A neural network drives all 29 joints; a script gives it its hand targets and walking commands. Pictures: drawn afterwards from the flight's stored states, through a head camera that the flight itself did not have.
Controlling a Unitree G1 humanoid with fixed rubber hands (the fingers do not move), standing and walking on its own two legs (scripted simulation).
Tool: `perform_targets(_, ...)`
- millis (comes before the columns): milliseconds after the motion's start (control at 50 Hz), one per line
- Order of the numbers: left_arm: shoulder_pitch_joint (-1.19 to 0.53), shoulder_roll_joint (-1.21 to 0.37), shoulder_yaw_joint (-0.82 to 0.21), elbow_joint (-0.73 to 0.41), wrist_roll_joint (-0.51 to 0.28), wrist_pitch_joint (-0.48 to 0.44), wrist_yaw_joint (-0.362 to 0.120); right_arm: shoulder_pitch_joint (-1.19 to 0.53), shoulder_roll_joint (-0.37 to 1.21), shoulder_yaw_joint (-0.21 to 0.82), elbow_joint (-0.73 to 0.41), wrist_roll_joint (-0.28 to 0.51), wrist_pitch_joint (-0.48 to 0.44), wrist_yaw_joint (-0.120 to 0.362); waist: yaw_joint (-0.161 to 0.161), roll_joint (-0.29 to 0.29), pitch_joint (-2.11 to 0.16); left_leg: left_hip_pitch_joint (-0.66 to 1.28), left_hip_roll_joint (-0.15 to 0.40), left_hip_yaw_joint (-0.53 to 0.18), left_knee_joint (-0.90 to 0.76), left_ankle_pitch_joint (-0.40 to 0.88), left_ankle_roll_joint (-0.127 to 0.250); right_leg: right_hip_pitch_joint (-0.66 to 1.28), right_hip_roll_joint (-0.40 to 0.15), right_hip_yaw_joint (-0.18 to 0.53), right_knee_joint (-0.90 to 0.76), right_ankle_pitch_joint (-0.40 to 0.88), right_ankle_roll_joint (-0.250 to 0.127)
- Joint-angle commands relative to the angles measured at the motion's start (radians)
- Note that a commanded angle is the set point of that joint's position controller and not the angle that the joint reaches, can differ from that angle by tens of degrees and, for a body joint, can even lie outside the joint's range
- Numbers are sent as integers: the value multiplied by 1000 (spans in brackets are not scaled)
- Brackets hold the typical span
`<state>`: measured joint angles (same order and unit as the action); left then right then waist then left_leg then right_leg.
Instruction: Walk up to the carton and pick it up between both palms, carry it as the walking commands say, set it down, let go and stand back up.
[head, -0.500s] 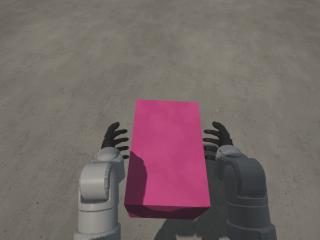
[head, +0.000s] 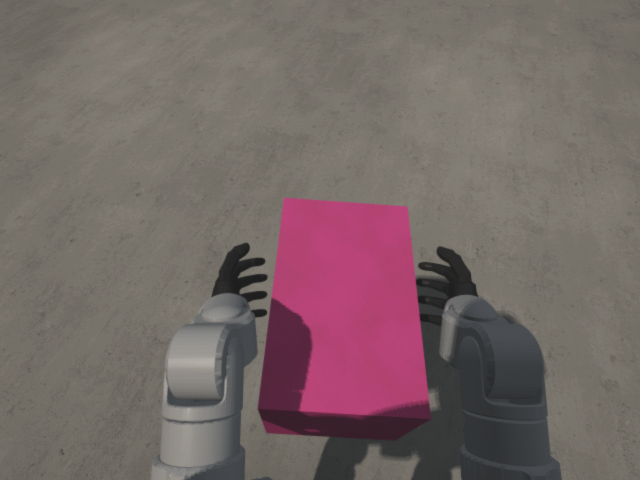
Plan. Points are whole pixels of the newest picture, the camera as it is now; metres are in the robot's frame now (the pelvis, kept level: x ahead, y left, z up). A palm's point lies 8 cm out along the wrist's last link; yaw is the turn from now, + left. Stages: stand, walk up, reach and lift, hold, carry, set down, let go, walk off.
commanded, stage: carry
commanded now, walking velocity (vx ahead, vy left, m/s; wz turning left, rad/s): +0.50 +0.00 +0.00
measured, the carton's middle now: (338, 317) +0.33 +0.00 -0.01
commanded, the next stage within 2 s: none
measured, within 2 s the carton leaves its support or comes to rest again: neither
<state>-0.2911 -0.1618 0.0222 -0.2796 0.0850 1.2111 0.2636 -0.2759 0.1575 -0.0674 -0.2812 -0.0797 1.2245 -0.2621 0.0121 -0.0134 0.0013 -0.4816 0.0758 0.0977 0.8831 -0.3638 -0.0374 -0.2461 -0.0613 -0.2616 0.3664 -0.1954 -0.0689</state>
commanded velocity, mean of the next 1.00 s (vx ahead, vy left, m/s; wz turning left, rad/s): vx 0.50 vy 0.00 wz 0.00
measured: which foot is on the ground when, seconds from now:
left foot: up 0.00-0.22, down 0.24-0.62, up 0.64-1.00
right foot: down 0.00-0.26, up 0.28-0.58, down 0.60-1.00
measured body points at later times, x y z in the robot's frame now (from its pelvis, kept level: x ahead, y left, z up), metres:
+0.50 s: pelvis +0.27 +0.00 +0.00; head +0.30 +0.00 +0.45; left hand +0.59 +0.08 +0.08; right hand +0.55 -0.17 +0.08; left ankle +0.25 +0.12 -0.75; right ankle +0.35 -0.14 -0.72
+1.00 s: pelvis +0.56 -0.07 +0.00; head +0.60 -0.08 +0.45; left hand +0.87 +0.04 +0.09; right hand +0.86 -0.22 +0.08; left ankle +0.67 +0.05 -0.72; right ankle +0.44 -0.15 -0.75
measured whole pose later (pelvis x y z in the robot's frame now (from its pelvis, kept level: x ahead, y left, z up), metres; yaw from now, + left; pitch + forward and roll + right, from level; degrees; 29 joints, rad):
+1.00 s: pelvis +0.56 -0.07 +0.00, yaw -2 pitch +4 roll +3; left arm -0.28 -0.16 0.02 -0.36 0.07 1.19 0.25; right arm -0.29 0.16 -0.05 -0.34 -0.09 1.20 -0.27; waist 0.00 -0.04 0.01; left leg -0.47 0.04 0.19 0.46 -0.10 -0.01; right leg -0.03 -0.07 -0.22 0.27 -0.31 -0.01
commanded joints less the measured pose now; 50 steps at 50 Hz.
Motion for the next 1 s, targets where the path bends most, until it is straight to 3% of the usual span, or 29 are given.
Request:
perform_targets(0,-298,-1123,-475,-160,-351,-64,-240,-318,1125,561,-150,323,-70,234,11,-108,-400,-119,7,-19,-143,108,-2,420,-300,288,-160,400,-115)
perform_targets(60,-294,-1092,-487,-185,-370,-63,-243,-255,1097,537,-134,296,-71,222,9,-134,-406,-40,-26,32,-293,214,2,449,-225,173,-105,497,-60)
perform_targets(80,-289,-1078,-476,-205,-365,-66,-246,-290,1095,566,-182,306,-71,222,9,-188,-401,-29,-42,60,-312,255,10,467,-216,152,-95,598,-48)
perform_targets(120,-256,-1062,-476,-181,-355,-53,-239,-292,1063,557,-194,304,-62,217,12,-186,-369,20,-51,88,-385,266,15,439,-201,114,-67,613,-26)
perform_targets(140,-246,-1030,-466,-190,-339,-50,-233,-281,1056,563,-176,305,-51,217,13,-164,-363,41,-65,137,-431,251,22,472,-193,94,-36,690,-16)
perform_targets(160,-236,-1005,-462,-173,-324,-44,-226,-264,1032,553,-163,301,-45,218,7,-168,-355,100,-67,146,-504,285,25,433,-176,79,-11,640,-7)
perform_targets(180,-245,-1010,-471,-183,-325,-37,-224,-264,1035,555,-162,307,-36,220,-5,-120,-385,242,-73,180,-561,288,34,389,-155,32,60,634,17)
perform_targets(200,-274,-1002,-469,-191,-319,-33,-218,-248,1024,539,-143,308,-30,220,-26,-91,-457,448,-51,150,-555,259,62,272,-136,25,187,574,39)
perform_targets(220,-276,-962,-455,-160,-298,-21,-213,-237,993,525,-123,300,-25,223,-55,-54,-490,648,59,-7,-521,236,113,80,-122,38,350,408,69)
perform_targets(240,-286,-952,-452,-131,-298,-8,-217,-204,947,483,-77,267,-18,216,-63,133,-494,761,229,-262,-504,388,180,-129,-51,30,570,129,92)
perform_targets(260,-300,-978,-462,-135,-313,1,-223,-249,974,480,-73,273,-23,216,-61,256,-464,884,314,-487,-557,498,284,-422,58,81,694,-284,98)
perform_targets(280,-259,-1005,-447,-76,-305,4,-223,-255,998,489,-55,282,-20,212,-52,174,-411,830,381,-493,-552,545,307,-493,5,205,776,-345,81)
perform_targets(320,-323,-1084,-477,-108,-330,-12,-234,-312,1075,516,-96,312,-33,227,-39,83,-370,670,338,-356,-617,377,226,-428,-59,254,626,-230,71)
perform_targets(360,-371,-1115,-491,-151,-337,-37,-241,-348,1110,541,-137,339,-50,242,-32,127,-338,533,268,-181,-669,307,161,-307,-37,194,453,-133,72)
perform_targets(400,-353,-1123,-492,-150,-325,-51,-231,-333,1104,539,-141,350,-57,251,-32,186,-357,516,252,-122,-680,216,156,-282,-21,158,365,-65,80)
perform_targets(460,-318,-1083,-492,-175,-321,-59,-221,-295,1068,539,-148,341,-60,250,-30,152,-370,507,229,-46,-650,212,135,-226,3,109,231,17,85)
perform_targets(500,-298,-1076,-492,-148,-313,-47,-221,-300,1039,540,-171,332,-56,248,-31,183,-317,474,205,-10,-639,223,107,-181,18,64,185,47,83)
perform_targets(560,-270,-1060,-475,-106,-313,-23,-229,-303,1008,534,-168,308,-40,235,-25,96,-329,403,172,49,-506,156,74,-10,8,27,100,70,62)
perform_targets(580,-290,-1053,-479,-134,-324,-22,-228,-284,1025,528,-124,300,-31,234,-6,82,-376,343,137,105,-354,189,41,155,-12,53,56,27,41)
perform_targets(600,-233,-1027,-452,-73,-308,-10,-224,-288,994,515,-95,283,-18,231,25,-28,-405,150,71,146,-131,166,1,357,-115,220,26,28,-5)
perform_targets(620,-216,-1019,-433,-47,-295,-10,-219,-335,967,523,-139,293,-14,233,36,-291,-397,-146,-60,139,124,-155,-12,491,-338,600,-89,64,-123)
perform_targets(640,-241,-1038,-438,-74,-308,-17,-218,-326,1004,531,-105,300,-11,235,28,-306,-403,-249,-11,-10,269,-242,9,499,-404,677,-123,168,-166)
perform_targets(680,-268,-1098,-440,-96,-312,-29,-221,-343,1073,555,-110,330,-18,248,18,-87,-392,-228,52,-107,257,-100,25,419,-363,517,-106,334,-156)
perform_targets(700,-275,-1117,-448,-119,-317,-39,-222,-363,1098,567,-134,350,-34,251,15,-57,-418,-167,70,-113,149,-20,19,395,-326,415,-114,315,-120)
perform_targets(740,-333,-1147,-469,-155,-346,-56,-235,-355,1134,561,-135,343,-56,250,11,-104,-400,-138,40,-66,34,19,6,394,-301,343,-147,302,-100)
perform_targets(780,-304,-1154,-474,-159,-360,-68,-243,-347,1142,572,-168,333,-76,239,9,-140,-400,-141,27,-46,-65,71,6,424,-295,300,-152,416,-103)
perform_targets(800,-290,-1140,-479,-154,-359,-65,-246,-327,1126,556,-162,319,-79,233,11,-100,-403,-150,2,-21,-122,99,4,460,-291,288,-149,462,-100)
perform_targets(940,-245,-1043,-463,-157,-341,-45,-241,-295,1058,556,-178,293,-58,214,11,-196,-362,26,-55,114,-384,283,27,459,-184,75,-65,688,-11)
perform_targets(980,-225,-984,-460,-175,-313,-41,-227,-245,1021,552,-148,297,-45,218,-5,-152,-377,186,-75,162,-544,288,43,423,-160,43,54,703,15)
